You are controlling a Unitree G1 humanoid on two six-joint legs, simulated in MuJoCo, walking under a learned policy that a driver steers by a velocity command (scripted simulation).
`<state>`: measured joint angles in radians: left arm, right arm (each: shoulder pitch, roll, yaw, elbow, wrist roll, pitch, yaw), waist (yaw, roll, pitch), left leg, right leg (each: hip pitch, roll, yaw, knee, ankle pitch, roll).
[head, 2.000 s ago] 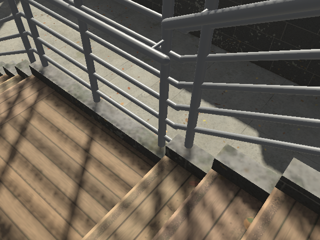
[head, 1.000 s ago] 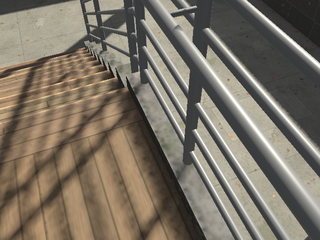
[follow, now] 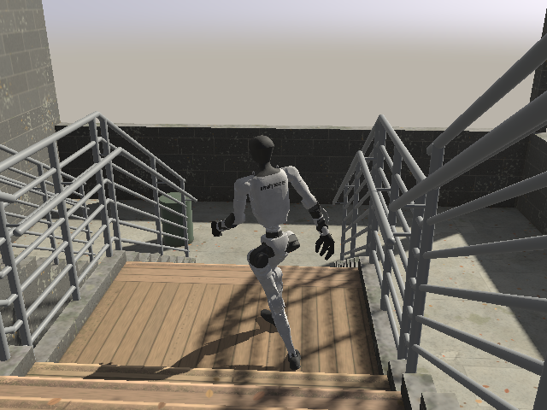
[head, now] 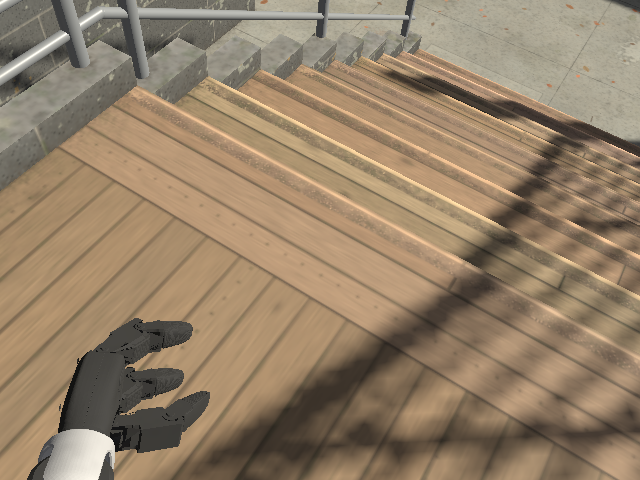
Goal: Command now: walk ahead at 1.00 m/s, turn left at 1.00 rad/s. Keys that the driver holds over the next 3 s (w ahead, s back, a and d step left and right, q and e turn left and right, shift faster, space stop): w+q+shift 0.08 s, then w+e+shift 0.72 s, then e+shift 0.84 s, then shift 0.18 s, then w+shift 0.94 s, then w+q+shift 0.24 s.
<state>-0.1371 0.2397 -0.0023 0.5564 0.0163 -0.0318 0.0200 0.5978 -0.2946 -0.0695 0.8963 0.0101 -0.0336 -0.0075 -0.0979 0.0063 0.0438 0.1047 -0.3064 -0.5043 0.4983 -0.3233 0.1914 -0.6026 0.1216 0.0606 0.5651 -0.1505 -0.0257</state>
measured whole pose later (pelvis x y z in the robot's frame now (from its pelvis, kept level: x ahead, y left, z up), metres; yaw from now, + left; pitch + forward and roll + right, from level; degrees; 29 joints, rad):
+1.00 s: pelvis +0.94 +0.12 +0.01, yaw -26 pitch +2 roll +0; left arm 0.45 0.29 0.04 0.79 0.01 -0.06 -0.03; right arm -0.02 -0.22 0.06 0.51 -0.05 -0.05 0.01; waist 0.06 0.00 0.05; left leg -0.73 0.07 -0.14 0.89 -0.17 -0.06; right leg -0.16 0.21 0.12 0.52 -0.32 -0.17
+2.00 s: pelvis +1.16 +0.08 +0.00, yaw -72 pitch +1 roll +0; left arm 0.16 0.27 0.04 0.66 0.00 0.08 0.01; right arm 0.39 -0.25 0.00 0.70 -0.02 0.02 0.00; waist -0.02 -0.04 -0.01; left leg -0.24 -0.05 0.05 0.64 -0.43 0.07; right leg -0.55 0.15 0.17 0.99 -0.31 -0.03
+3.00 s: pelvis +1.21 -0.34 -0.18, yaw -68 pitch -1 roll +2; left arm 0.09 0.21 -0.01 0.75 0.06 -0.02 0.00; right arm 0.52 -0.20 -0.02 0.95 -0.01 -0.05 -0.01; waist -0.03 -0.04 0.00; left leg -0.16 -0.14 -0.05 0.66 -0.47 0.09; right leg -0.78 -0.10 0.08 1.15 -0.12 0.01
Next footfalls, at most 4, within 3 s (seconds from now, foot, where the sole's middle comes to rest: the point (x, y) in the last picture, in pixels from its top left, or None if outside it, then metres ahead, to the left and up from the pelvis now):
0.02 right None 0.17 -0.11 -0.76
0.34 left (151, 468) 0.45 0.26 -0.76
0.74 right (231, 270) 0.89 0.10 -0.76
1.08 left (214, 155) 1.26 0.15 -0.76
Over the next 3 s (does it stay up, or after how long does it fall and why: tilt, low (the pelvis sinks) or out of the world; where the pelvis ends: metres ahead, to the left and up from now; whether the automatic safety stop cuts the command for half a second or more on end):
stays up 1.21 -0.34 -0.18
